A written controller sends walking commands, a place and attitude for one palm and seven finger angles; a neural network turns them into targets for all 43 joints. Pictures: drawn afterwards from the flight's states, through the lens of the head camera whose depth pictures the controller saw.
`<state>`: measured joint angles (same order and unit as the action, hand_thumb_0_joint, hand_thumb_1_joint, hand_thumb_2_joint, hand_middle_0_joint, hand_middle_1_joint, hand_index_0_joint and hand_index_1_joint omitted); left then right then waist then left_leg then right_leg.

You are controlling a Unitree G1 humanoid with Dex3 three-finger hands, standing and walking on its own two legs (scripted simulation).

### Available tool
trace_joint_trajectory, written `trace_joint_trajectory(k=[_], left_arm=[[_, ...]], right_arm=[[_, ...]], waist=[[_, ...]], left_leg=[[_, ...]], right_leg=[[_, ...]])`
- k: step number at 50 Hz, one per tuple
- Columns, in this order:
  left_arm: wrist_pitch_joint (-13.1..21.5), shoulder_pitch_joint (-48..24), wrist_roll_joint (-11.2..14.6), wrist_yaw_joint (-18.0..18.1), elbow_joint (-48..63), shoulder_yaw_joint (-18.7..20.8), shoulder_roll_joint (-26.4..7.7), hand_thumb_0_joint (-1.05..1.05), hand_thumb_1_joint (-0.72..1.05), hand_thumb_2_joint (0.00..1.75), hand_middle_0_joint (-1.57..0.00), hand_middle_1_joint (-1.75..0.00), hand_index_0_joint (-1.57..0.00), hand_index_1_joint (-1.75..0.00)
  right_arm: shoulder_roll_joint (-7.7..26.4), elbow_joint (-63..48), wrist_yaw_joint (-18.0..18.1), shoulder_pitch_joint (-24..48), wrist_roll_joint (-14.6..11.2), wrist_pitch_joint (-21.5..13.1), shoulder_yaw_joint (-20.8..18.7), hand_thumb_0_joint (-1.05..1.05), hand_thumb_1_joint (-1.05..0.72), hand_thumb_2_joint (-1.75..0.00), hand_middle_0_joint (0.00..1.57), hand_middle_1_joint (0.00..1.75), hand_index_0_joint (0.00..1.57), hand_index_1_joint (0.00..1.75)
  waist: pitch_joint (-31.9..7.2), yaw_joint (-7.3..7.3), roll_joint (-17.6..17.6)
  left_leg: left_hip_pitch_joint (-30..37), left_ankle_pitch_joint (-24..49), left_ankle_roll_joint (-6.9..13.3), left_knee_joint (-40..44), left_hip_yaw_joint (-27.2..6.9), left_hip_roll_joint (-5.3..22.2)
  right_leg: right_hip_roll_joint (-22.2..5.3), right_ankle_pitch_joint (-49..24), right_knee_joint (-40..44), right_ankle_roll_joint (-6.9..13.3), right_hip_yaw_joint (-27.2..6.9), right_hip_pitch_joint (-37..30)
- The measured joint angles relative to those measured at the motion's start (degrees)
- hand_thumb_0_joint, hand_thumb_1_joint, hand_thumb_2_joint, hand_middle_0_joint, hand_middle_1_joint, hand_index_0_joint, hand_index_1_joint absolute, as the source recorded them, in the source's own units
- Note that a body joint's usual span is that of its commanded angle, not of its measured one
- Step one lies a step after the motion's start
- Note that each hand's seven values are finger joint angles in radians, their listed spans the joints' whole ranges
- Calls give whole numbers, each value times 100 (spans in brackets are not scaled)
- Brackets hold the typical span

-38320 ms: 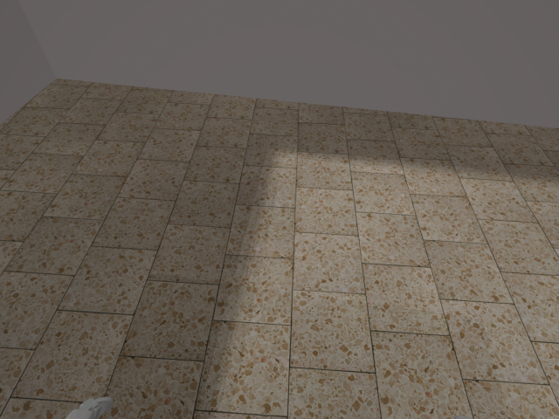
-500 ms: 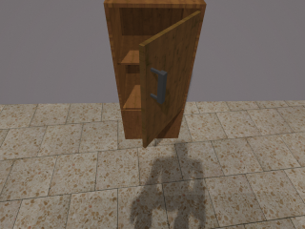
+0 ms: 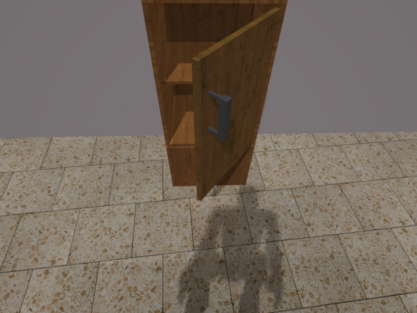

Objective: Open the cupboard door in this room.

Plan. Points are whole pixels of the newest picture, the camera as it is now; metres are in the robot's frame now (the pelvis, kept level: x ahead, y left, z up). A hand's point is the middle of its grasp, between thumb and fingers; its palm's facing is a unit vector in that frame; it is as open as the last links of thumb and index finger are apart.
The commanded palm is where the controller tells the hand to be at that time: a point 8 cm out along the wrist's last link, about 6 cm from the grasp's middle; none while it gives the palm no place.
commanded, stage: look to check the result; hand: left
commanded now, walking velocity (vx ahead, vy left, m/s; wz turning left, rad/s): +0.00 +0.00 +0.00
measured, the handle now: (217, 116) +0.59 +0.01 +0.02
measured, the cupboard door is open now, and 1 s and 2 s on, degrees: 50 50 50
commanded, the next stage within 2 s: walk to a spot facing it in 0.20 s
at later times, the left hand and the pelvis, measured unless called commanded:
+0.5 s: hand out of the picture +0.00 +0.16 -0.18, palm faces +0.02 -0.99 -0.16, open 7.4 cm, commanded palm none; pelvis +0.01 +0.00 +0.00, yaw -3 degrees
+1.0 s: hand out of the picture +0.09 +0.14 -0.16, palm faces -0.20 -0.94 -0.27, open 7.4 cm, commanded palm none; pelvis +0.01 -0.04 +0.00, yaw -18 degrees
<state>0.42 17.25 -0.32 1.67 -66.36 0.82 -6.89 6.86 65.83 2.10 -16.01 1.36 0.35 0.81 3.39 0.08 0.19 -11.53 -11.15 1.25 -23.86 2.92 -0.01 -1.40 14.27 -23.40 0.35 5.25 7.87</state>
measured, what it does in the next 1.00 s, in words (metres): lifts its left foot, turning right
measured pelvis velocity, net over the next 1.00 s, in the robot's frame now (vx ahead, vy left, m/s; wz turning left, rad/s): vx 0.01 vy -0.04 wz -0.31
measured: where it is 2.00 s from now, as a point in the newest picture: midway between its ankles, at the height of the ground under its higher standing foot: outside the picture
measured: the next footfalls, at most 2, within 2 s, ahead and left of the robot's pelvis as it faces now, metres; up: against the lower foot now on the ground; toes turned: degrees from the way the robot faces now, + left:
left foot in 1.30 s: +0.13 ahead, +0.10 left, +0.00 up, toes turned -29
right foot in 1.70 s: -0.02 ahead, -0.12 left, +0.00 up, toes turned -48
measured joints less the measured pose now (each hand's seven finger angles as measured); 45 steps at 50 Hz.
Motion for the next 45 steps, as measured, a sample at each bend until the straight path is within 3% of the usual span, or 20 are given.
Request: trace_joint_trajectory(k=[20, 30, 34, 36, 38, 40, 42, 45], left_arm=[[12, -87, -2, -1, 50, 17, 15, 0, 91, 90, -20, -30, -20, -29], [-289, -191, -82, -146, 377, 308, -176, 0, 91, 90, -20, -30, -20, -29], [-362, -350, -105, -208, 578, 402, -309, 0, 91, 90, -20, -30, -20, -29], [-329, -406, -105, -233, 684, 429, -351, 0, 91, 90, -20, -30, -20, -29], [-238, -464, -133, -221, 758, 443, -349, 0, 91, 90, -20, -30, -20, -29], [-172, -495, -115, -170, 834, 432, -369, 0, 91, 90, -20, -30, -20, -29], [-160, -487, -94, -112, 893, 438, -375, 0, 91, 90, -20, -30, -20, -29], [-143, -444, -72, -84, 941, 414, -359, 0, 91, 90, -20, -30, -20, -29]], right_arm=[[28, 42, 34, 35, 0, -24, -6, 0, -91, -90, 20, 30, 20, 30], [178, -404, 95, 241, 9, 97, -243, 0, -91, -90, 20, 30, 20, 30], [302, -607, 83, 335, 46, 92, -311, 0, -91, -90, 20, 30, 20, 30], [388, -688, 71, 369, 50, 102, -334, 0, -91, -90, 20, 30, 20, 30], [489, -728, 53, 441, 14, 164, -380, 0, -91, -90, 20, 30, 20, 30], [535, -763, 33, 545, -7, 263, -416, 0, -91, -90, 20, 30, 20, 30], [563, -815, 13, 687, -18, 315, -438, 0, -91, -90, 20, 30, 20, 30], [606, -984, -19, 929, -19, 306, -455, 0, -91, -90, 20, 30, 20, 30]], waist=[[-26, 18, -32], [159, 73, -68], [293, 125, -35], [327, 142, 51], [350, 123, 242], [344, 125, 238], [338, 173, 171], [346, 203, 99]], left_leg=[[117, -107, 5, 50, 55, -4], [-232, -497, -26, -609, 529, 216], [-298, -626, -89, -832, 792, 334], [-346, -722, -168, -1016, 878, 441], [-551, -1135, -258, -1550, 751, 601], [-947, -1685, -298, -2629, 366, 451], [-1262, -1646, -335, -3510, 116, 327], [-1531, -1343, -415, -4054, -124, 268]], right_leg=[[-3, 74, 71, -20, -58, -103], [145, 397, -853, 45, -527, 582], [93, 1009, -1689, 66, -420, 973], [77, 806, -1503, 68, -341, 922], [236, 611, -1418, 236, -272, 901], [282, 596, -1322, 346, -296, 873], [335, 463, -1062, 403, -414, 790], [430, 200, -685, 441, -641, 692]])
